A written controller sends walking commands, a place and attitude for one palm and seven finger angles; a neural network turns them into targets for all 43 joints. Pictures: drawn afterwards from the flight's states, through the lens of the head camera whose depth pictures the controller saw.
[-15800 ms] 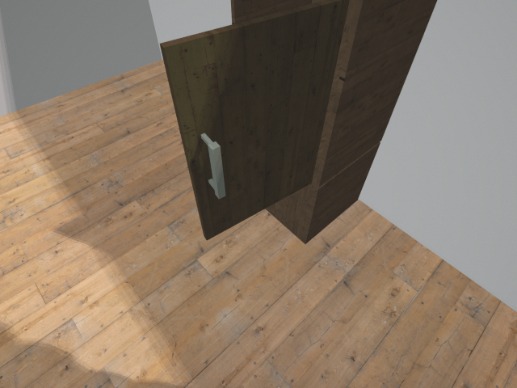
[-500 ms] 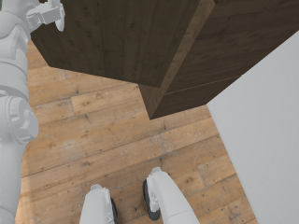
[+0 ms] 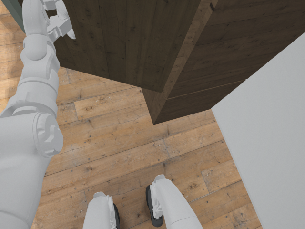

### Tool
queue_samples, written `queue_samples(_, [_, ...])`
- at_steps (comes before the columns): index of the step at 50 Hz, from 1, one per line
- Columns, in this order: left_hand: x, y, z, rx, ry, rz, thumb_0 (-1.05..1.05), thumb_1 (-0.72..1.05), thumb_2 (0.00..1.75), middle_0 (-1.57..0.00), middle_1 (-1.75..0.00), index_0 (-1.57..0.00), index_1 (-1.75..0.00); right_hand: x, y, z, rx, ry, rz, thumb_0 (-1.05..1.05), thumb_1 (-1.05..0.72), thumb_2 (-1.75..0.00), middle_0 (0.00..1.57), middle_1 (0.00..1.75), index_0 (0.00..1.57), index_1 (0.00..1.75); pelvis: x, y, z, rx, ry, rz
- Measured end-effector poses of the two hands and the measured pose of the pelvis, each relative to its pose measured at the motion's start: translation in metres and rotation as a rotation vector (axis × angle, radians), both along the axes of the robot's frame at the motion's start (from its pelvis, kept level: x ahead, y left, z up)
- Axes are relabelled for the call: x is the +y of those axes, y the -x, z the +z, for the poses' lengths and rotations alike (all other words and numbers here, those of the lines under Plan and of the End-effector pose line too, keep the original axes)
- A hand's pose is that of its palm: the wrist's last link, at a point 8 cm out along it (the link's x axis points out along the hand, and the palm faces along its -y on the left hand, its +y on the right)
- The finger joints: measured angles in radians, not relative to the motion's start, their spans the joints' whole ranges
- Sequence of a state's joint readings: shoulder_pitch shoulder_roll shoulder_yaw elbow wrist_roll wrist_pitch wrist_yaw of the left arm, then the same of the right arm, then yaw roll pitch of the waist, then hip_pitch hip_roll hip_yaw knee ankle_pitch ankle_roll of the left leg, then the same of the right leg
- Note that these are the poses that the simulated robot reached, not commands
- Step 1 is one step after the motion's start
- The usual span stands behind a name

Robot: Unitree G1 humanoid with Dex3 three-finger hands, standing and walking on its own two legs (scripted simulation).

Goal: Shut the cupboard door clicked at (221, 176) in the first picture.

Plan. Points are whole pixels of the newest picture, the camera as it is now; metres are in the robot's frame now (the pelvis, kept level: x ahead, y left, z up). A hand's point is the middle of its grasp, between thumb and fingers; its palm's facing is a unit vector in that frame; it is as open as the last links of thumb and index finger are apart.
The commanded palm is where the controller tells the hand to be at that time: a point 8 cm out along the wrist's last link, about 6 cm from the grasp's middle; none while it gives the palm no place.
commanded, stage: pull the fist back off the door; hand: left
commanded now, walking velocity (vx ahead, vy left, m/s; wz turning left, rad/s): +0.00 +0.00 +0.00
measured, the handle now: out of the picture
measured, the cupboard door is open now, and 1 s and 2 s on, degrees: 60 60 60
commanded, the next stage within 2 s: draw the hand back to the body in 0.54 s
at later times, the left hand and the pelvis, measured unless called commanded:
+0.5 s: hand (69, 49) +0.52 +0.09 +0.07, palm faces -0.01 -1.00 -0.03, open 3.1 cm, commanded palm +0.50 +0.14 +0.08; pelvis +0.01 +0.00 +0.02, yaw +2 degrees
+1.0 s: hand (26, 75) +0.43 +0.15 +0.13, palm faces +0.04 -1.00 -0.04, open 3.1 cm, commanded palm +0.39 +0.20 +0.14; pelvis +0.02 +0.00 +0.06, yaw +1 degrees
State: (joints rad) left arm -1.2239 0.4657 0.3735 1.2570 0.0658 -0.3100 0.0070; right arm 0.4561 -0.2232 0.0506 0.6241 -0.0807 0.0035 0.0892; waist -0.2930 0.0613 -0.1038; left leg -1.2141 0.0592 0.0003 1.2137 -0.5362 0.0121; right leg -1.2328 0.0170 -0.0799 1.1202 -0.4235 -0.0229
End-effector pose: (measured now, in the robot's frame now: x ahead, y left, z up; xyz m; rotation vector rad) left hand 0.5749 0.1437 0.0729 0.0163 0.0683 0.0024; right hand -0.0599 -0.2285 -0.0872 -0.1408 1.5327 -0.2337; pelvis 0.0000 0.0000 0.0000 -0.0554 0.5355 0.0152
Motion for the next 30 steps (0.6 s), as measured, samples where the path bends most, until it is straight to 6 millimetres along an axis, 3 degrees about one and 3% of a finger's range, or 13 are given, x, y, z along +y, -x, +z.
queue_samples(8, [0.004, 0.019, 0.015, -0.024, -0.016, 0.004, 0.02, 0.89, 0.9, -1.3, -1.5, -1.3, -1.5, -0.009, -0.016, 0.007, -0.039, -0.005, 0.018, 0.0, -0.91, -0.9, 0.2, 0.3, 0.2, 0.3, -0.001, -0.008, 0.014, -0.046, -0.014, 0.0])
queue_samples(20, [0.004, 0.059, -0.001, -0.051, -0.004, -0.01, 0.02, 0.9, 0.9, -1.3, -1.5, -1.3, -1.5, -0.032, -0.064, 0.005, -0.121, 0.043, 0.083, 0.0, -0.91, -0.9, 0.2, 0.3, 0.2, 0.3, 0.0, -0.011, 0.017, -0.082, -0.026, 0.012])
queue_samples(30, [0.002, 0.079, 0.004, -0.061, -0.02, 0.0, 0.02, 0.9, 0.9, -1.3, -1.5, -1.3, -1.5, -0.028, -0.099, -0.002, -0.219, 0.03, 0.105, 0.0, -0.91, -0.9, 0.2, 0.3, 0.2, 0.3, -0.001, -0.01, 0.02, -0.116, -0.035, 0.016])
